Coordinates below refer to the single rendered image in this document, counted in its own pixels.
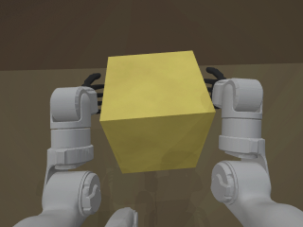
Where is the robot right forearm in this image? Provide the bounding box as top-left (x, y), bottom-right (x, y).
top-left (212, 78), bottom-right (272, 191)

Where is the robot left forearm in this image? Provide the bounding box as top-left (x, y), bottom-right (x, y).
top-left (42, 86), bottom-right (98, 209)

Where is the robot right upper arm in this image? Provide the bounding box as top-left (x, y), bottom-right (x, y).
top-left (210, 160), bottom-right (303, 227)

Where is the carton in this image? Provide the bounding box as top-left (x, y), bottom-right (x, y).
top-left (99, 50), bottom-right (216, 174)

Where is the robot left upper arm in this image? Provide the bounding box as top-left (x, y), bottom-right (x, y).
top-left (13, 170), bottom-right (101, 227)

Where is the left robot hand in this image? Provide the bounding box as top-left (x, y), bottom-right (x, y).
top-left (81, 73), bottom-right (105, 114)

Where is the right robot hand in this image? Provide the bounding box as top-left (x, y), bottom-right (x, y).
top-left (204, 67), bottom-right (226, 110)

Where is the left robot thigh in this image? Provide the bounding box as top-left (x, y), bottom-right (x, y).
top-left (105, 208), bottom-right (138, 227)

